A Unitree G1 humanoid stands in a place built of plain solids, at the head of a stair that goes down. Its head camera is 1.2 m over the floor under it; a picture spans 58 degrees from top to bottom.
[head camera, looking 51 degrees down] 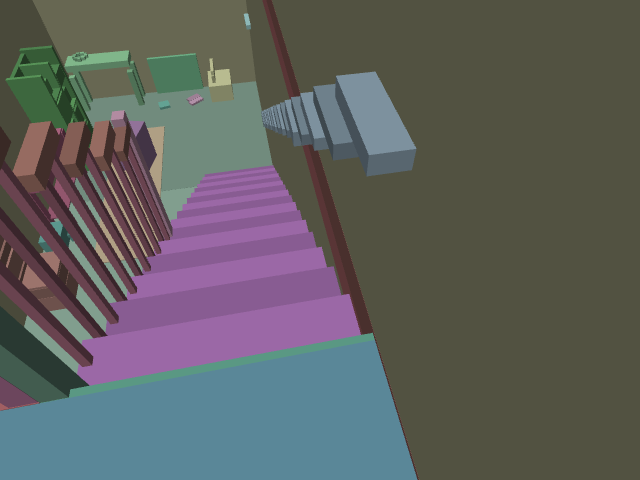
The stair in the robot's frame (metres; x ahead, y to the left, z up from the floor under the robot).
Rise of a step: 0.18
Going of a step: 0.26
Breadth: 0.95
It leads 11 degrees to the left of straight ahead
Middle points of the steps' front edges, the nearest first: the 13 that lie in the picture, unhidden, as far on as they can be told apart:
0.52 0.31 0.00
0.77 0.36 -0.18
1.02 0.41 -0.35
1.27 0.46 -0.53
1.52 0.51 -0.71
1.77 0.56 -0.88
2.02 0.61 -1.06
2.27 0.66 -1.24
2.52 0.71 -1.42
2.77 0.76 -1.59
3.02 0.81 -1.77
3.27 0.86 -1.95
3.52 0.91 -2.12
